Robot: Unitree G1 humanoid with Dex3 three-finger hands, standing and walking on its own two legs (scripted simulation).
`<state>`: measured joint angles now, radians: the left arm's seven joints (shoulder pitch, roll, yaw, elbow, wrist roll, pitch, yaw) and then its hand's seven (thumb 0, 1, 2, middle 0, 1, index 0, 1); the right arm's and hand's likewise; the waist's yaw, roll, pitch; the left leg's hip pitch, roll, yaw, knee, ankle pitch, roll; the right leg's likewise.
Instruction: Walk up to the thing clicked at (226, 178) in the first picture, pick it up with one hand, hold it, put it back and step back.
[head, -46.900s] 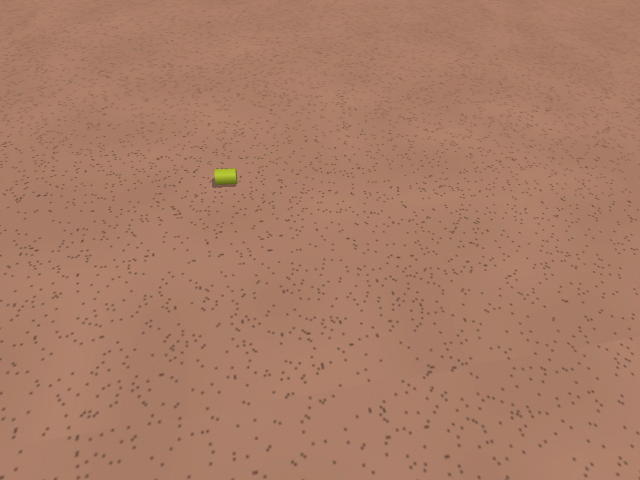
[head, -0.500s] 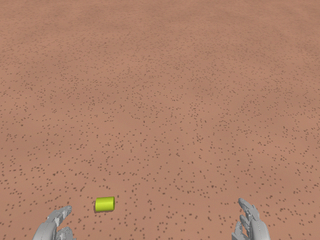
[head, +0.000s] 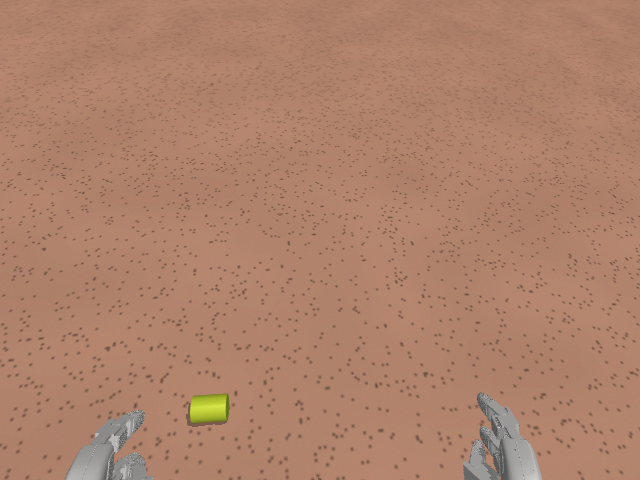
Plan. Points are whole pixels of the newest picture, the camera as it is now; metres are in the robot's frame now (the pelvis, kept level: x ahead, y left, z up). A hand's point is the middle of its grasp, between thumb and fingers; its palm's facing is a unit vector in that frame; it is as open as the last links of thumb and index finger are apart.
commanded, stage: home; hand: left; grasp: from above
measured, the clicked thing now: (210, 408) +0.46 +0.25 -0.68
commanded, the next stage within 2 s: stand in 0.64 s
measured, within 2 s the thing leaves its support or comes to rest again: neither
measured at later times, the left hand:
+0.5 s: hand out of the picture +0.17 +0.18 -0.05, palm faces +0.04 -0.98 -0.20, open 7.4 cm
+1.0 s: hand out of the picture +0.13 +0.23 -0.10, palm faces +0.01 -0.94 -0.35, open 7.4 cm
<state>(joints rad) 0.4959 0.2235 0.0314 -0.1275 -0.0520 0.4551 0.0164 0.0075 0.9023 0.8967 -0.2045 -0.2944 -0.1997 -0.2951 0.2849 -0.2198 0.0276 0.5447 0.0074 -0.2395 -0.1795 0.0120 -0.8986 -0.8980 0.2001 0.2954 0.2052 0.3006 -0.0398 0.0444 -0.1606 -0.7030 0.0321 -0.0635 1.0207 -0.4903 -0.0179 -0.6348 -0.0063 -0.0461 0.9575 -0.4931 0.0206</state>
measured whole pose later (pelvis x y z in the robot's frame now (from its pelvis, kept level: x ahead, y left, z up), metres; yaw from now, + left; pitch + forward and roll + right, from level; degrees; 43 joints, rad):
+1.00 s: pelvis -0.01 +0.00 +0.03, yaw -1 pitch +1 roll +0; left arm 0.22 0.30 0.04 0.64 0.05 0.07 0.03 0.01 0.90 0.90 -0.21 -0.30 -0.20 -0.30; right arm 0.18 -0.29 -0.04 0.84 -0.06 -0.04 -0.01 0.01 -0.90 -0.90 0.20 0.30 0.21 0.30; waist 0.02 -0.01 0.04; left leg -0.42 -0.01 -0.01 0.79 -0.39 0.00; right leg -0.40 -0.05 0.00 0.80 -0.42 0.03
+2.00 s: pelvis +0.00 -0.01 +0.07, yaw +0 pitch -3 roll +0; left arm 0.14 0.29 0.04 1.16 0.02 0.00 0.02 0.00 0.90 0.90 -0.21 -0.30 -0.20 -0.30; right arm 0.15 -0.31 -0.03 1.14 -0.02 0.00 -0.01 0.00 -0.90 -0.90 0.20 0.30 0.20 0.30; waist 0.00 0.02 0.07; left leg -0.12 0.01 -0.02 0.37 -0.19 -0.02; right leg -0.09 -0.03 -0.02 0.36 -0.21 0.02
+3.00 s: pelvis +0.00 -0.01 +0.07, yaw -1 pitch -3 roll +0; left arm 0.11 0.32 0.03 1.15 0.01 -0.01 0.01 0.00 0.90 0.90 -0.21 -0.30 -0.20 -0.30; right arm 0.12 -0.33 -0.02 1.15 -0.02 -0.01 0.00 0.00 -0.90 -0.90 0.20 0.30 0.20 0.30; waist -0.01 0.01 0.06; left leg -0.10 0.02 -0.01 0.32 -0.17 -0.03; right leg -0.08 -0.02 -0.01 0.33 -0.20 0.01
